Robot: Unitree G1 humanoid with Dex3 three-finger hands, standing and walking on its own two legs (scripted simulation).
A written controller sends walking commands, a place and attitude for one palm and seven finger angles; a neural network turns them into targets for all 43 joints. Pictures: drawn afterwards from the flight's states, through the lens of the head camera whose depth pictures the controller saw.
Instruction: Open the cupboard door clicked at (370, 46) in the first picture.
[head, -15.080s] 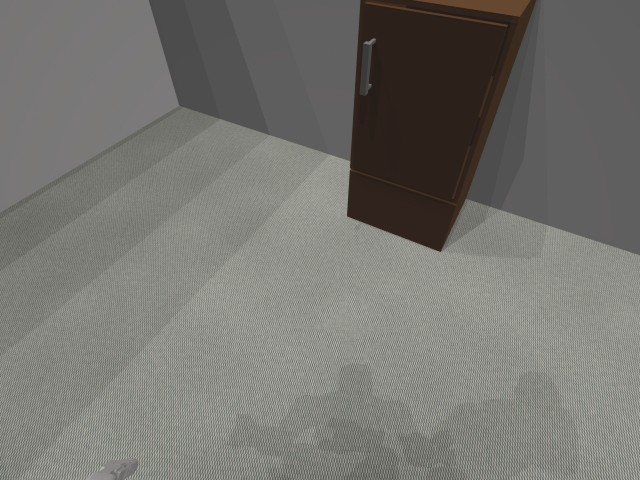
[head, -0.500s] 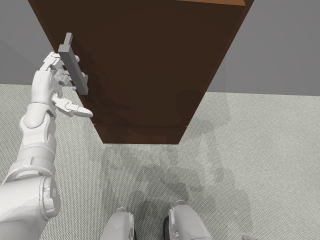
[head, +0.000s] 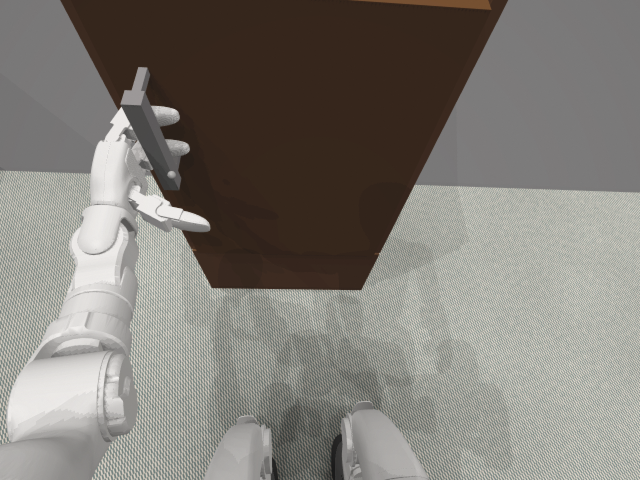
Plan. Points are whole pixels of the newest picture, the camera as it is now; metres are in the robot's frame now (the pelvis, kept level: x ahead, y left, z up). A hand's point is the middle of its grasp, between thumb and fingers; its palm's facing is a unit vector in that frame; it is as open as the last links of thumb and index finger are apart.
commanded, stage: slide the fingers in behind the handle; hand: left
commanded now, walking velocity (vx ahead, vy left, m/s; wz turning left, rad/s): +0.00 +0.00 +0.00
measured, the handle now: (158, 134) +0.54 +0.18 +0.05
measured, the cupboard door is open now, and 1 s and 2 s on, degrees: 0 1 30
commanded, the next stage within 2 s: close the thumb around the handle in 0.26 s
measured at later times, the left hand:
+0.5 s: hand (168, 179) +0.47 +0.16 +0.05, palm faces -0.07 -1.00 -0.01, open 13.6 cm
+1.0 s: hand (168, 177) +0.47 +0.16 +0.05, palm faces -0.07 -1.00 -0.01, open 5.7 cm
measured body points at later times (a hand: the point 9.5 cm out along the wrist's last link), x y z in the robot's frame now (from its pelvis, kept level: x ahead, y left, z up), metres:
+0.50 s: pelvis +0.00 +0.00 +0.00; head +0.13 +0.02 +0.44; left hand +0.47 +0.22 +0.05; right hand +0.05 -0.26 -0.11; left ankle +0.00 +0.09 -0.64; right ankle +0.03 -0.11 -0.64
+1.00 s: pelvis +0.00 +0.01 +0.00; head +0.13 +0.02 +0.43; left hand +0.47 +0.22 +0.05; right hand +0.04 -0.26 -0.11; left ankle +0.00 +0.09 -0.64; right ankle +0.03 -0.11 -0.64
